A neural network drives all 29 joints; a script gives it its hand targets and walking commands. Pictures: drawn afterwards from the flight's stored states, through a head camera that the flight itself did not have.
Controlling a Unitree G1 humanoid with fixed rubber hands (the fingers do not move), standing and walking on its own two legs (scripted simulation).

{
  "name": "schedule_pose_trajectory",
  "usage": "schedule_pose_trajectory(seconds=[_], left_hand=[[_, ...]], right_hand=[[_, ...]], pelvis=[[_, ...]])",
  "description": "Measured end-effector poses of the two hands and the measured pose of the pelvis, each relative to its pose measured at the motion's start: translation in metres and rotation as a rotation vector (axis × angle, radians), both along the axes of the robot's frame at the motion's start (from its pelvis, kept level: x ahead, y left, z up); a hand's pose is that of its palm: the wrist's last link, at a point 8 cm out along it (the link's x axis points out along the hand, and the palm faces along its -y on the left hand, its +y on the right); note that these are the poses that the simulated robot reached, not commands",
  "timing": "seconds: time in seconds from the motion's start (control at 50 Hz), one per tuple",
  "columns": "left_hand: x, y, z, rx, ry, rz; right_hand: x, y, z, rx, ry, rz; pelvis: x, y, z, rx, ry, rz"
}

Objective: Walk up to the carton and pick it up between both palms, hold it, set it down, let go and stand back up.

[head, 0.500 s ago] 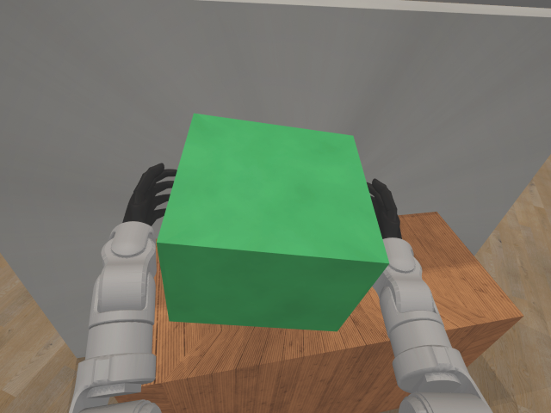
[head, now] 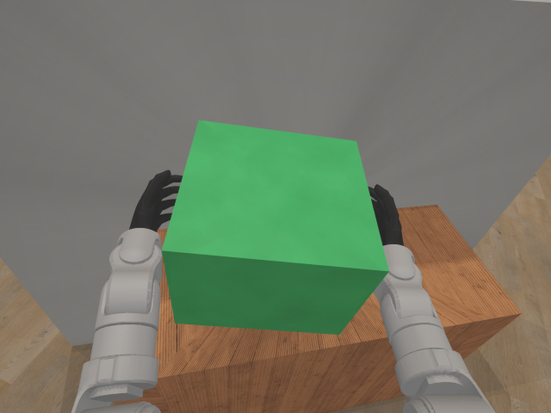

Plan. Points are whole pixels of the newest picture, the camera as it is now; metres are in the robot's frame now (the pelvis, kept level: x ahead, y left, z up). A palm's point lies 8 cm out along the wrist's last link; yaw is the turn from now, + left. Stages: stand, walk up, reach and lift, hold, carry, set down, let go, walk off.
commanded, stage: set down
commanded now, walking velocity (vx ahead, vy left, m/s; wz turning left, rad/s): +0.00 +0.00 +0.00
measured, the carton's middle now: (269, 228) +0.39 +0.00 +0.08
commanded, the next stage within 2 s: none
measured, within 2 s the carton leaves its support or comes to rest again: neither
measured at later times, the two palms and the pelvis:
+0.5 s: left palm (162, 238) +0.37 +0.17 +0.08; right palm (386, 246) +0.36 -0.18 +0.08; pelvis +0.00 +0.00 +0.00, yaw -1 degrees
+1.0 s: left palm (166, 253) +0.38 +0.17 +0.02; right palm (372, 255) +0.38 -0.18 +0.03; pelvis +0.01 +0.00 +0.00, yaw -1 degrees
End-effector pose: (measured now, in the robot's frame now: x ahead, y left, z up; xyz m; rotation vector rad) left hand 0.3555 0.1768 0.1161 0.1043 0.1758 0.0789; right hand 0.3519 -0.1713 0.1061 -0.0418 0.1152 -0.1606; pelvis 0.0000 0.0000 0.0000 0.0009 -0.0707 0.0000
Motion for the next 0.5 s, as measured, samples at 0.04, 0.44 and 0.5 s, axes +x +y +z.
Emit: schedule_pose_trajectory(seconds=[0.04, 0.44, 0.5], left_hand=[[-0.001, 0.002, -0.005, -0.001, 0.006, 0.004], [0.009, -0.009, -0.034, -0.014, 0.032, -0.006], [0.01, -0.011, -0.041, -0.018, 0.048, -0.003]], right_hand=[[0.0, 0.002, -0.005, 0.0, 0.005, 0.004], [0.005, -0.009, -0.022, -0.027, 0.028, -0.002], [0.007, -0.012, -0.027, -0.026, 0.043, 0.002]], pelvis=[[0.0, 0.0, 0.0, -0.001, 0.008, 0.004], [-0.001, 0.001, 0.0, -0.003, 0.062, -0.011], [-0.001, 0.0, 0.0, -0.001, 0.067, -0.015]])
